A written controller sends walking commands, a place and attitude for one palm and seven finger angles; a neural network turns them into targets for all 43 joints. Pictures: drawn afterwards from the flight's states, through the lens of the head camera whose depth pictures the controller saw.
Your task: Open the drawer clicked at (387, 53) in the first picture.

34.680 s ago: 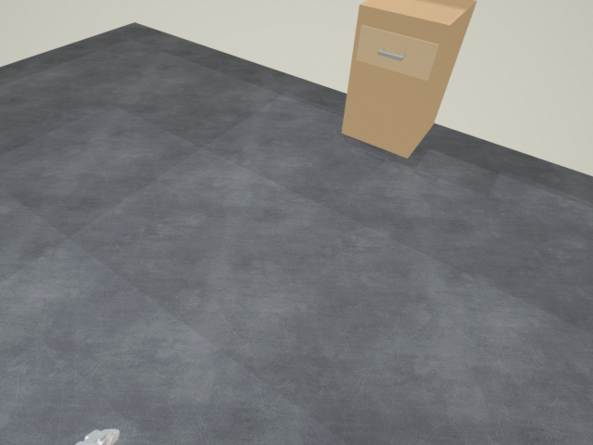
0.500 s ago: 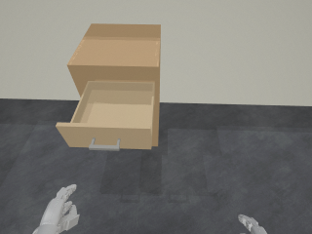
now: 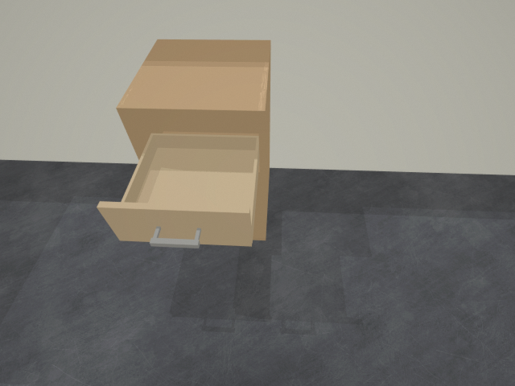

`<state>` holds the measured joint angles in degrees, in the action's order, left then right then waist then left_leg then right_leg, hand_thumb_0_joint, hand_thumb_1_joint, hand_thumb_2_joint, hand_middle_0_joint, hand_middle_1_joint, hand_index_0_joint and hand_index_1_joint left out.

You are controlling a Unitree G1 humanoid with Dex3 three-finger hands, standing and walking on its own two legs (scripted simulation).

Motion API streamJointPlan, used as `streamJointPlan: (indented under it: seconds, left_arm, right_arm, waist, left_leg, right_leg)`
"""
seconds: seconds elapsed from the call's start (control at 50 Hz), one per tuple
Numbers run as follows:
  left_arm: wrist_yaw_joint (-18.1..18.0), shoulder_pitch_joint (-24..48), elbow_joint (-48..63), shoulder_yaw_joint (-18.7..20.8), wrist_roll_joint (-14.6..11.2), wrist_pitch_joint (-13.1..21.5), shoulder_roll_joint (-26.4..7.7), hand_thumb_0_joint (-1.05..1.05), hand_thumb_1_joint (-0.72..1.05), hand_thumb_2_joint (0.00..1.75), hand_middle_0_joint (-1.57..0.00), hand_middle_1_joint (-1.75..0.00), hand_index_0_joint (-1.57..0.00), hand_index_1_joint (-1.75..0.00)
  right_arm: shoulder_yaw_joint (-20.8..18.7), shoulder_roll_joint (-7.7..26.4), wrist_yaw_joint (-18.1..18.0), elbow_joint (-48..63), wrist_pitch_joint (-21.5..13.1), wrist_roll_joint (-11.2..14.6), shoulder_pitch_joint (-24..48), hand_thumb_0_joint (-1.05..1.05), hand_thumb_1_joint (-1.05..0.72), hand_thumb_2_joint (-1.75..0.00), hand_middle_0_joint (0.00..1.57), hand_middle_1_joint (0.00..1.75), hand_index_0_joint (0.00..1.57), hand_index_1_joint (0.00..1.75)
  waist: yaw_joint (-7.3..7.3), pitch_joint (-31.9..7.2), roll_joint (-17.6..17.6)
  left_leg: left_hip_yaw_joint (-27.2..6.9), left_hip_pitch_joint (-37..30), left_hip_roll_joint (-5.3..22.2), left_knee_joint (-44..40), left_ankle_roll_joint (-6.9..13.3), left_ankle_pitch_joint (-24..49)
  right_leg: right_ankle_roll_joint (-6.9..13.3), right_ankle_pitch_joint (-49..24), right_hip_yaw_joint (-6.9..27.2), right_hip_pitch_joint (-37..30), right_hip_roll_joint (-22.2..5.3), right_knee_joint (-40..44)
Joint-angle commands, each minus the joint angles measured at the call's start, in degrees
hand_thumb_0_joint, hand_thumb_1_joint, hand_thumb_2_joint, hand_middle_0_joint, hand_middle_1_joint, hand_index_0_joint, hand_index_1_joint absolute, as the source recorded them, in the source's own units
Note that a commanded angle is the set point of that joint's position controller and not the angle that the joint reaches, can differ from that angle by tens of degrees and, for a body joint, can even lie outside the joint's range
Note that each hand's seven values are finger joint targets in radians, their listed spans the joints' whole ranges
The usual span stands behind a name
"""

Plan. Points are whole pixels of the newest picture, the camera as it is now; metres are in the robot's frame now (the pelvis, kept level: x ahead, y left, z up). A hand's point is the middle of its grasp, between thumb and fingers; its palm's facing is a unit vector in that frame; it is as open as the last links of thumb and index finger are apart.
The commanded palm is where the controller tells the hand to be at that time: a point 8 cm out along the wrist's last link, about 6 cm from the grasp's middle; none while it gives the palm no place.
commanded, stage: let the arm hang, fingers relaxed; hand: left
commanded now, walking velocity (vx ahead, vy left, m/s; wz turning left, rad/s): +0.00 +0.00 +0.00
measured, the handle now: (176, 237) +0.49 +0.26 -0.23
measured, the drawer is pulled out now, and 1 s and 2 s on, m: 0.30 0.30 0.30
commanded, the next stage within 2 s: look to check the result in 0.42 s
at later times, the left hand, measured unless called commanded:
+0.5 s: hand out of the picture +0.01 +0.14 -0.18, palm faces +0.03 -0.98 -0.17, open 7.4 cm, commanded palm none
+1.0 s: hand out of the picture +0.00 +0.13 -0.17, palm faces +0.04 -0.98 -0.17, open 7.4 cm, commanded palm none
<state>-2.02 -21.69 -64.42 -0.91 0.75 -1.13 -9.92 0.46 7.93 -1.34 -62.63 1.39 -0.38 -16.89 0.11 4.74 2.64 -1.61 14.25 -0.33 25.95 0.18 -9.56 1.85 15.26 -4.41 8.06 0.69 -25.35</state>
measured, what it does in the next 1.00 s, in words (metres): stands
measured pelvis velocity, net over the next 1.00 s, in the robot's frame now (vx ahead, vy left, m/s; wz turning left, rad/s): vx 0.02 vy -0.03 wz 0.00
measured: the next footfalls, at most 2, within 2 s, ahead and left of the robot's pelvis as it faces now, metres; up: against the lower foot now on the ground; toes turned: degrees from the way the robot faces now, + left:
none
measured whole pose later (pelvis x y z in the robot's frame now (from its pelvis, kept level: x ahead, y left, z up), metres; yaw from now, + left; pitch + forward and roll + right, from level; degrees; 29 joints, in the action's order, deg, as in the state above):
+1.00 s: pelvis +0.02 -0.03 +0.00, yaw +0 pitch -2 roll +0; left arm -2.4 -18.0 -63.6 -0.1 0.5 0.1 -6.0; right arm 0.0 6.2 -2.8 -64.1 0.4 -0.5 -17.7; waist -0.5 5.0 0.9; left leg -2.5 12.0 1.4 25.9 -1.9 -11.6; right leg 3.8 16.7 -5.0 5.2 2.6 -24.0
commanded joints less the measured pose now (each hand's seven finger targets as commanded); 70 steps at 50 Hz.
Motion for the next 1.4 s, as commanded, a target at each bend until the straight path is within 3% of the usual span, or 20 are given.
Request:
streamJointPlan:
  seconds: [0.0,0.12,0.2,0.28,0.5,0.64,0.7,0.78,0.98,1.1,1.38]
  left_arm:
    - [-0.4,-2.4,1.8,0.9,-0.3,0.9,-4.5,0.00,0.90,0.90,-0.20,-0.30,-0.20,-0.30]
    - [-0.6,-2.7,1.5,1.2,-0.4,1.1,-3.2,0.00,0.90,0.90,-0.20,-0.30,-0.20,-0.30]
    - [-0.7,-2.5,1.6,1.4,-0.4,1.4,-2.4,0.00,0.90,0.90,-0.20,-0.30,-0.20,-0.30]
    - [-0.6,-1.7,1.8,1.8,-0.5,1.4,-2.3,0.00,0.90,0.90,-0.20,-0.30,-0.20,-0.30]
    - [-0.7,-1.6,1.8,1.9,-0.5,1.6,-1.6,0.00,0.90,0.90,-0.20,-0.30,-0.20,-0.30]
    - [-0.7,-1.4,1.8,1.8,-0.5,1.5,-1.6,0.00,0.90,0.90,-0.20,-0.30,-0.20,-0.30]
    - [-0.7,-1.9,1.9,1.9,-0.5,1.6,-1.7,0.00,0.90,0.90,-0.20,-0.30,-0.20,-0.30]
    - [-0.7,-1.6,1.9,1.9,-0.5,1.5,-1.8,0.00,0.90,0.90,-0.20,-0.30,-0.20,-0.30]
    - [-0.6,-1.6,1.8,2.0,-0.5,1.4,-1.7,0.00,0.90,0.90,-0.20,-0.30,-0.20,-0.30]
    - [-0.6,-1.8,1.9,2.1,-0.6,1.6,-1.5,0.00,0.90,0.90,-0.20,-0.30,-0.20,-0.30]
    - [-0.7,-1.8,2.1,2.2,-0.7,1.5,-1.7,0.00,0.90,0.90,-0.20,-0.30,-0.20,-0.30]
  right_arm:
    - [-1.5,5.3,-0.5,0.2,-0.5,-0.2,-5.6,0.00,-0.90,-0.90,0.20,0.30,0.20,0.30]
    - [-1.2,3.2,-0.8,-0.9,-0.9,-0.3,-6.4,0.00,-0.90,-0.90,0.20,0.30,0.20,0.30]
    - [-1.2,2.7,-1.0,-1.2,-1.4,-0.2,-6.9,0.00,-0.90,-0.90,0.20,0.30,0.20,0.30]
    - [-1.1,2.3,-1.3,-1.4,-1.6,-0.2,-7.5,0.00,-0.90,-0.90,0.20,0.30,0.20,0.30]
    - [-1.4,2.2,-1.5,-1.0,-1.4,-0.2,-7.6,0.00,-0.90,-0.90,0.20,0.30,0.20,0.30]
    - [-1.4,2.4,-1.6,-1.0,-1.3,-0.1,-7.3,0.00,-0.90,-0.90,0.20,0.30,0.20,0.30]
    - [-1.4,2.6,-1.6,-0.6,-1.3,-0.1,-7.0,0.00,-0.90,-0.90,0.20,0.30,0.20,0.30]
    - [-1.4,2.7,-1.6,-0.8,-1.2,-0.1,-6.8,0.00,-0.90,-0.90,0.20,0.30,0.20,0.30]
    - [-1.3,2.7,-1.6,-0.9,-1.1,-0.2,-6.9,0.00,-0.90,-0.90,0.20,0.30,0.20,0.30]
    - [-1.3,2.7,-1.7,-0.9,-1.3,-0.2,-7.2,0.00,-0.90,-0.90,0.20,0.30,0.20,0.30]
    - [-1.4,2.4,-1.8,-1.2,-1.3,-0.1,-7.5,0.00,-0.90,-0.90,0.20,0.30,0.20,0.30]
  waist:
    - [-0.88,3.8,-4.6]
    - [-0.50,3.9,-2.8]
    - [-0.22,1.8,-2.5]
    - [-0.33,1.7,-0.1]
    - [-0.67,1.0,-2.5]
    - [-0.87,2.6,-1.6]
    - [-0.77,1.7,-3.6]
    - [-0.88,2.0,-1.8]
    - [-0.72,3.2,-1.6]
    - [-0.67,1.2,-2.4]
    - [-0.75,2.3,-1.9]
  left_leg:
    - [-4.4,-1.9,4.0,-3.9,2.2,-3.4]
    - [-4.3,-0.7,4.2,-4.2,2.3,-0.6]
    - [-3.9,-1.6,4.5,-3.5,2.3,4.2]
    - [-3.8,-1.1,4.3,-3.4,2.1,5.3]
    - [-2.9,-2.8,4.5,-1.9,1.8,7.2]
    - [-3.1,-2.8,4.7,-2.4,1.9,6.8]
    - [-2.9,-3.4,4.8,-2.0,1.9,7.4]
    - [-2.8,-3.4,4.7,-2.3,1.7,6.3]
    - [-3.2,-2.3,4.5,-2.6,1.7,4.6]
    - [-3.1,-3.4,4.7,-2.0,1.7,7.5]
    - [-2.9,-2.9,4.6,-1.8,1.6,8.0]
  right_leg:
    - [2.4,6.2,6.9,8.1,-5.9,8.6]
    - [2.3,2.6,6.5,5.9,-5.7,7.5]
    - [2.2,-3.2,6.2,3.4,-5.7,6.4]
    - [2.3,-4.8,6.2,1.6,-5.8,6.2]
    - [2.3,-9.2,6.2,1.1,-6.1,7.1]
    - [2.2,-8.2,6.4,1.5,-5.8,7.5]
    - [2.1,-9.5,6.2,1.2,-5.9,7.6]
    - [2.3,-8.3,6.6,1.2,-6.0,7.8]
    - [2.5,-4.1,6.7,1.9,-5.7,8.4]
    - [2.4,-8.2,6.1,0.6,-5.6,7.6]
    - [2.5,-10.3,6.1,0.0,-6.0,7.4]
